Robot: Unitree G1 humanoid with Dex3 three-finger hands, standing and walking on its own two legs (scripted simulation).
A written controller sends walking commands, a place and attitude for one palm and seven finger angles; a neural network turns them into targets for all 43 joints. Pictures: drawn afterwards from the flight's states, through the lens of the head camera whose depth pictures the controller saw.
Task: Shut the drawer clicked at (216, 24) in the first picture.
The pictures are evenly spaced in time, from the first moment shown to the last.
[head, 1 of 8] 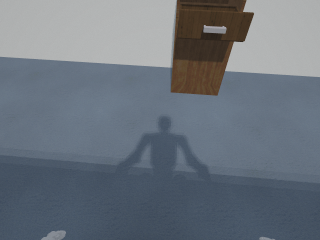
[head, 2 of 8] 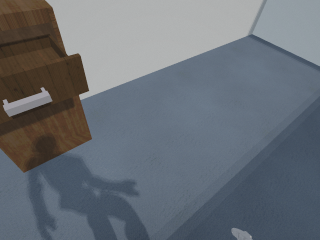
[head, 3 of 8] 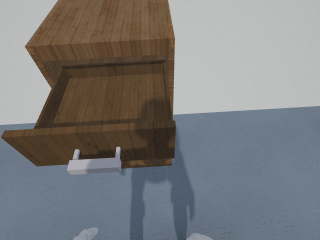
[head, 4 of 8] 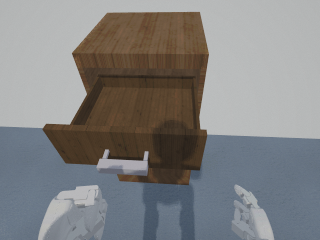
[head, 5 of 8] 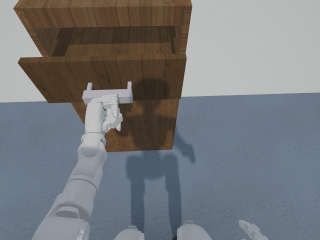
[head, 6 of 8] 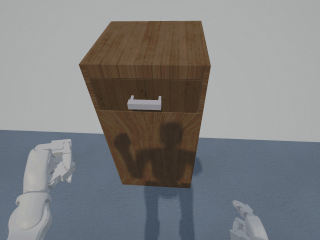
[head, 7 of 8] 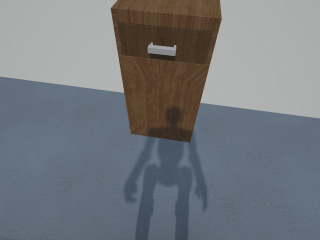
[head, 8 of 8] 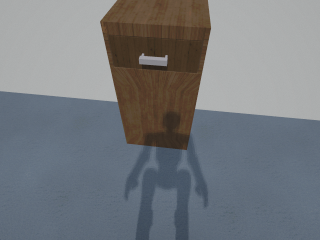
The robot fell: no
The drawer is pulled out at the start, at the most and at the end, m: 0.30 0.30 0.00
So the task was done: yes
